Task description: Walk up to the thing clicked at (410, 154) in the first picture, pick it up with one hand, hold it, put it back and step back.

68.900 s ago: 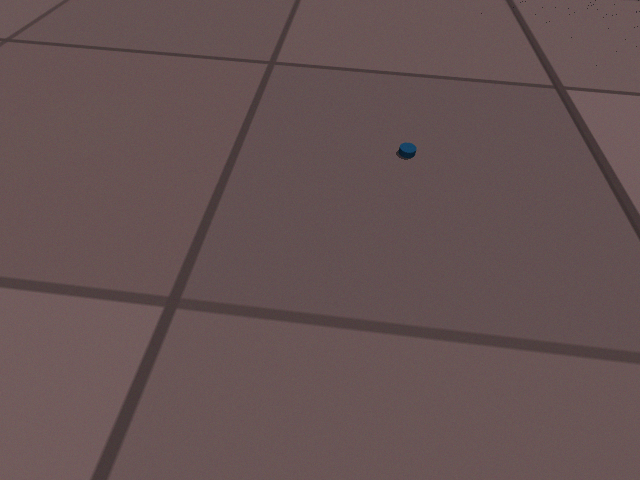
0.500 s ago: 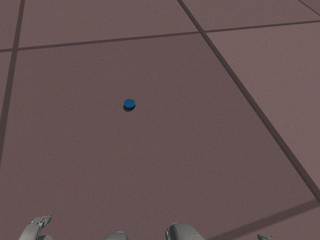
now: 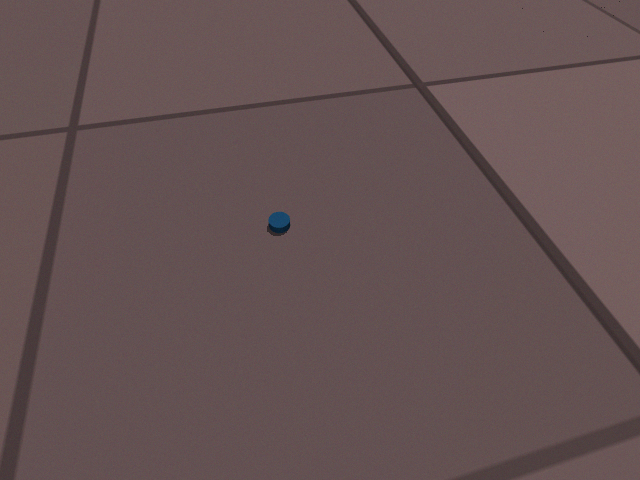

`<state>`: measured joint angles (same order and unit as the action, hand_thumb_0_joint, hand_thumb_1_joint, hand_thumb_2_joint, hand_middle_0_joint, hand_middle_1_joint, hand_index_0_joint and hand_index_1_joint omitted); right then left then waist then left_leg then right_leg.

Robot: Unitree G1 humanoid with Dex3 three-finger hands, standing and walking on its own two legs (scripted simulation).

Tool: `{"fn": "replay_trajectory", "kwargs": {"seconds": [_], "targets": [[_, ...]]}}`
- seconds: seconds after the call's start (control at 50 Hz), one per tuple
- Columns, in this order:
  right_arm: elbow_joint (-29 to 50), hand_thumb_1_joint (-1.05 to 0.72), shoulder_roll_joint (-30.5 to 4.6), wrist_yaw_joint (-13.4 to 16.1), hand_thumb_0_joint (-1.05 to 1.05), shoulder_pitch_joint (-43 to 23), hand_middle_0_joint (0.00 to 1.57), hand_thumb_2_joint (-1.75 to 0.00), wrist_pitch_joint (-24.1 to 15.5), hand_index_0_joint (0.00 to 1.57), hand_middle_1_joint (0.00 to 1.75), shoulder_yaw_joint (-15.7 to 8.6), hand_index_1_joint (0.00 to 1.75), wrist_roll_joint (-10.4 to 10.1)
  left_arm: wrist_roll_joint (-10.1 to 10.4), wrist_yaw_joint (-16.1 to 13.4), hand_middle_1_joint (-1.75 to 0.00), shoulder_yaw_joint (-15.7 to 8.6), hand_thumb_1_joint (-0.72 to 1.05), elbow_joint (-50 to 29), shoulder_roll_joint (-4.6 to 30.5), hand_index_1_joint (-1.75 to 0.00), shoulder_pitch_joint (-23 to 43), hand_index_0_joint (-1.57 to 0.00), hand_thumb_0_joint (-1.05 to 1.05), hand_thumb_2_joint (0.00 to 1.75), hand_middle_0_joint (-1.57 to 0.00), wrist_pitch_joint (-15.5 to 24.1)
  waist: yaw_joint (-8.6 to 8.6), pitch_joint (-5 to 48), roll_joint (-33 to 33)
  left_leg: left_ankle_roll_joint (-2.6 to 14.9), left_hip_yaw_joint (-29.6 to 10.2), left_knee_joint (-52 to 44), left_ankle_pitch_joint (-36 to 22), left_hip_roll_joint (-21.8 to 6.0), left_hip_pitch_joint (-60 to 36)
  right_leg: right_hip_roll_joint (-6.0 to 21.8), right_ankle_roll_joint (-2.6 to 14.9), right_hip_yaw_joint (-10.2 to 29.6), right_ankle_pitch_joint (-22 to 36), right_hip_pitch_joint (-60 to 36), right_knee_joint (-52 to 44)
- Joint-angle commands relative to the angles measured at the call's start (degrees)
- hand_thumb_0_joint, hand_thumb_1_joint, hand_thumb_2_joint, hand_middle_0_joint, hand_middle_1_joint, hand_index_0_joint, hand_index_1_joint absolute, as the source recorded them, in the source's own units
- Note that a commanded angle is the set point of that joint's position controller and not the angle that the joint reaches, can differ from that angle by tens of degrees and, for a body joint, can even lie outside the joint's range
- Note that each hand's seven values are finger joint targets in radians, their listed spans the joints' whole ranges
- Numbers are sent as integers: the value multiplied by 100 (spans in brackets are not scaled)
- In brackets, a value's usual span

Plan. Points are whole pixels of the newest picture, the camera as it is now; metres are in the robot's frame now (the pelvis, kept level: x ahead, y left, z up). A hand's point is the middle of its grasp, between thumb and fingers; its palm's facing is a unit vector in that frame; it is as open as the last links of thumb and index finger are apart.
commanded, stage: step back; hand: left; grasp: from above
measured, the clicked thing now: (279, 222) +1.12 +0.18 -0.74
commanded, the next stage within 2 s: stand in 0.54 s
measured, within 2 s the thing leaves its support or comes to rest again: neither
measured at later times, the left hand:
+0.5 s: hand out of the picture +0.13 +0.25 -0.15, palm faces +0.04 -0.93 -0.35, open 7.4 cm
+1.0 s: hand out of the picture +0.11 +0.25 -0.14, palm faces +0.01 -0.94 -0.34, open 7.4 cm
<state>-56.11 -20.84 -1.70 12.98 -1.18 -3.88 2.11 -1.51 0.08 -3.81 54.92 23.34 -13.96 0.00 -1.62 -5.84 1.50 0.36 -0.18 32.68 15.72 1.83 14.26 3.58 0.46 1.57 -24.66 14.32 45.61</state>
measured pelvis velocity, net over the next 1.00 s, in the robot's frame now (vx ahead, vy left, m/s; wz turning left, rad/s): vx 0.04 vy -0.01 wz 0.03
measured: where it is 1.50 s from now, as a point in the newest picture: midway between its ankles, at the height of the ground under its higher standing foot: outside the picture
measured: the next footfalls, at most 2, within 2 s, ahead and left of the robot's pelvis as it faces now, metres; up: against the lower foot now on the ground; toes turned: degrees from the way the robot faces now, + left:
right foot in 0.22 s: +0.10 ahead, -0.14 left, +0.00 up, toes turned -2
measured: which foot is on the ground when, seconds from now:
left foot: down 0.00-1.00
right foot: up 0.00-0.20, down 0.22-1.00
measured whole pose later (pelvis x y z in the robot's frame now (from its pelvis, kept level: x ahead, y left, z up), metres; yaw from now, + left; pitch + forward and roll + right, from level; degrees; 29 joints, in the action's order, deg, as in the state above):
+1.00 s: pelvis +0.04 -0.01 +0.02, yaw +2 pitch -3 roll +0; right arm -63.8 -19.6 -0.6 3.1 -1.0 -0.6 0.4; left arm -0.6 0.6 0.3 65.4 20.1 -4.7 1.0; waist -1.1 -3.9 0.3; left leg -1.1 -0.9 18.4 11.4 -0.7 4.5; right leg 2.4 -1.0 -2.8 -9.3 7.7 19.6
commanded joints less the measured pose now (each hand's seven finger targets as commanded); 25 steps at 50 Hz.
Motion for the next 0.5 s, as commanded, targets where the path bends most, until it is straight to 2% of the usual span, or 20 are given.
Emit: {"fn": "replay_trajectory", "kwargs": {"seconds": [0.0, 0.02, 0.04, 0.1, 0.12, 0.16, 0.18, 0.2, 0.22, 0.24, 0.26, 0.28, 0.32, 0.38, 0.4, 0.42, 0.44, 0.46, 0.48], "targets": [[426, -90, -1784, 150, 0, 259, 20, -90, -169, 20, 30, -486, 30, -45, 66, -80, -30, -239, 90, -607, 1164, -30, 482, -20, 0, 90, -20, 177, 237, 374, -587, 1511, -2484, -1511, -111, -1980, -729, -102, 220, 339, -873, 1479, 1312], [553, -90, -1633, 157, 0, -15, 20, -90, -181, 20, 30, -410, 30, -65, 72, -38, -30, -239, 90, -537, 1093, -30, 304, -20, 0, 90, -20, 184, 104, 268, -727, 1303, -2088, -1488, 56, -1754, -654, -12, 247, 262, -682, 1439, 1096], [588, -90, -1550, 179, 0, -146, 20, -90, -198, 20, 30, -375, 30, -53, 79, 8, -30, -224, 90, -470, 1073, -30, 117, -20, 0, 90, -20, 182, 63, 254, -781, 1152, -1673, -1391, -86, -1540, -638, 51, 190, 85, -495, 1361, 644], [560, -90, -1513, 174, 0, -186, 20, -90, -177, 20, 30, -312, 30, -26, 87, 46, -30, -216, 90, -396, 898, -30, 224, -20, 0, 90, -20, 191, 189, 264, -1062, 1047, -1350, -1332, -646, -1353, -26, -112, 22, -288, 81, 527, -307], [568, -90, -1431, 174, 0, -227, 20, -90, -144, 20, 30, -261, 30, -29, 90, 30, -30, -231, 90, -357, 867, -30, 272, -20, 0, 90, -20, 199, 180, 316, -1059, 963, -1195, -1195, -957, -1243, 98, -197, 1, -335, 254, 210, -640], [624, -90, -1324, 179, 0, -553, 20, -90, -44, 20, 30, -184, 30, -107, 75, -47, -30, -256, 90, -197, 784, -30, 40, -20, 0, 90, -20, 244, -86, 493, -1073, 755, -845, -562, -1207, -1123, 517, -372, 28, -565, 1149, -673, -1643], [650, -90, -1184, 188, 0, -644, 20, -90, 6, 20, 30, -110, 30, -161, 55, -96, -30, -262, 90, -111, 862, -30, -117, -20, 0, 90, -20, 273, -199, 639, -938, 598, -659, -92, -1256, -928, 581, -403, 31, -523, 1483, -1013, -2040], [666, -90, -910, 205, 0, -601, 20, -90, 28, 20, 30, -25, 30, -212, 8, -129, -30, -315, 90, -58, 1076, -30, -119, -20, 0, 90, -20, 288, -232, 775, -558, 357, -650, 195, -758, -714, 1037, -110, 113, -33, 1725, -1436, -1979], [701, -90, -668, 231, 0, -459, 20, -90, 39, 20, 30, 52, 30, -249, -50, -159, -30, -384, 90, -111, 1382, -30, -110, -20, 0, 90, -20, 310, -195, 870, 368, 112, -552, 943, 69, -149, 1289, 839, 395, 1367, 1508, -1336, -2503], [607, -90, -712, 275, 0, -298, 20, -90, 107, 20, 30, 47, 30, -218, -50, -154, -30, -369, 90, -261, 1588, -30, 374, -20, 0, 90, -20, 318, -48, 811, 579, 28, -559, 1503, 1655, 23, 985, 1776, 968, 2339, 544, -464, -3072], [385, -90, -1061, 295, 0, -47, 20, -90, 143, 20, 30, -84, 30, -178, -60, -120, -30, -374, 90, -416, 1710, -30, 983, -20, 0, 90, -20, 297, 91, 612, 535, -51, -585, 1857, 1903, -217, 394, 2038, 1406, 2543, 186, 385, -2990], [271, -90, -1159, 280, 0, 9, 20, -90, 135, 20, 30, -105, 30, -170, -50, -105, -30, -323, 90, -441, 1491, -30, 1133, -20, 0, 90, -20, 281, 186, 337, 402, -42, -549, 1671, 1774, -302, 306, 1755, 1321, 2143, 268, 596, -2870], [188, -90, -1099, 258, 0, -120, 20, -90, 91, 20, 30, -58, 30, -178, -28, -119, -30, -257, 90, -394, 1280, -30, 1093, -20, 0, 90, -20, 308, 154, 327, 508, 39, -524, 1383, 1491, -209, 601, 1286, 983, 1316, 1256, 143, -2581], [65, -90, -986, 254, 0, -29, 20, -90, 14, 20, 30, -26, 30, -147, -13, -101, -30, -255, 90, -269, 1293, -30, 1063, -20, 0, 90, -20, 306, 147, 676, 696, -19, -112, 311, 889, -238, 170, 1127, 823, 886, 2362, -187, -2089], [-8, -90, -909, 263, 0, 12, 20, -90, -12, 20, 30, -11, 30, -123, 18, -97, -30, -247, 90, -243, 1266, -30, 1123, -20, 0, 90, -20, 271, 218, 693, 741, -29, -18, -412, 362, -221, -92, 995, 702, 660, 2706, -161, -1896], [-78, -90, -966, 276, 0, 83, 20, -90, -42, 20, 30, -49, 30, -95, 47, -89, -30, -223, 90, -259, 1177, -30, 1171, -20, 0, 90, -20, 239, 272, 854, 637, 4, -133, -847, -479, -265, -439, 874, 515, 480, 3138, -190, -1605], [-129, -90, -1056, 289, 0, 98, 20, -90, -62, 20, 30, -88, 30, -68, 85, -90, -30, -201, 90, -254, 1053, -30, 1198, -20, 0, 90, -20, 218, 233, 993, 377, 93, -415, -844, -1479, -487, -639, 682, 326, 288, 3239, -207, -1272], [-105, -90, -1237, 309, 0, -20, 20, -90, -82, 20, 30, -126, 30, -22, 141, -89, -30, -165, 90, -276, 898, -30, 1158, -20, 0, 90, -20, 202, 150, 1122, -41, 282, -995, -888, -2242, -1021, -656, 378, 147, 54, 2831, -124, -993], [9, -90, -1469, 290, 0, -563, 20, -90, -89, 20, 30, -142, 30, -86, 183, -80, -30, -132, 90, -209, 845, -30, 1098, -20, 0, 90, -20, 163, -39, 1010, -292, 557, -1206, -812, -1962, -1246, -270, 35, 44, -171, 1686, -199, -1181]]}}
